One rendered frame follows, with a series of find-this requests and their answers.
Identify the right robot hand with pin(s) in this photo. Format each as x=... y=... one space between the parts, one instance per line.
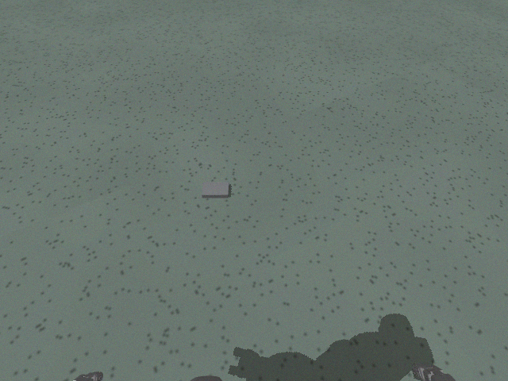
x=430 y=373

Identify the small box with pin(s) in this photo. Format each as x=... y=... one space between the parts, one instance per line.
x=215 y=190

